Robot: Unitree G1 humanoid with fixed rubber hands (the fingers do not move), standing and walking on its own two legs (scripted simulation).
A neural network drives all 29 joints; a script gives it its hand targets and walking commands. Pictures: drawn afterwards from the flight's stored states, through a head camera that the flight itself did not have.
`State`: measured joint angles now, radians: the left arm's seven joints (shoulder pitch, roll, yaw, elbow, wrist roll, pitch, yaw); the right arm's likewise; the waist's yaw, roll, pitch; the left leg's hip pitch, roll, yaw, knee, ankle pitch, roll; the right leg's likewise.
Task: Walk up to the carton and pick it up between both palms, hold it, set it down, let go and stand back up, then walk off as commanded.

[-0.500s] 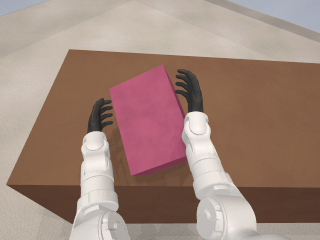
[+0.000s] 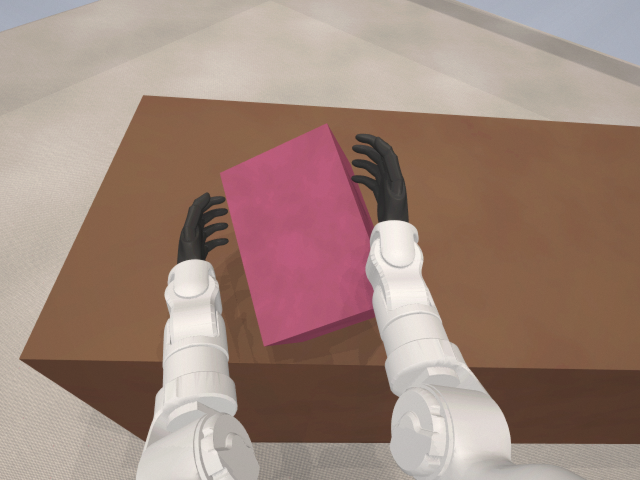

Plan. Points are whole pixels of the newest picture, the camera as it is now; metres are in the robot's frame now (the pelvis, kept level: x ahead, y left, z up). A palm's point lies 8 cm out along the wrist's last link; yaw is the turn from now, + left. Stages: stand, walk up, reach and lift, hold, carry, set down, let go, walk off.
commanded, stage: set down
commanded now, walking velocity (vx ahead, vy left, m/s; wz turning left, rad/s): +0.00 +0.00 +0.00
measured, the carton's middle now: (313, 241) +0.42 +0.01 +0.01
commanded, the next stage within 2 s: none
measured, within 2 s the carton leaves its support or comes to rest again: neither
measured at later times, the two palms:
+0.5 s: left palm (205, 260) +0.37 +0.16 +0.03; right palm (390, 199) +0.41 -0.08 +0.12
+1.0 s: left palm (206, 277) +0.35 +0.16 +0.02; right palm (386, 201) +0.40 -0.07 +0.12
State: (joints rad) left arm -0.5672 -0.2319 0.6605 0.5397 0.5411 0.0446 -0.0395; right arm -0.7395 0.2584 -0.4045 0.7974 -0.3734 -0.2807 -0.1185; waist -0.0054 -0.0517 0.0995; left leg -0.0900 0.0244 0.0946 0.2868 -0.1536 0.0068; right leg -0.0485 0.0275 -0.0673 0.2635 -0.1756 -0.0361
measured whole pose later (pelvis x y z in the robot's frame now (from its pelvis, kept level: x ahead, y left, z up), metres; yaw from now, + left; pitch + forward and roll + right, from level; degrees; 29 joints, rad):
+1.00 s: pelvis -0.01 +0.00 +0.00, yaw -1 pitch +2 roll +0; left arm -0.55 -0.19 0.63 0.73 0.51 -0.13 0.00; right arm -0.83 0.18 -0.38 0.95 -0.37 -0.30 -0.14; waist 0.01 -0.07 0.04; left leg -0.22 0.04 0.10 0.36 -0.17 0.01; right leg -0.19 0.03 -0.06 0.34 -0.19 -0.04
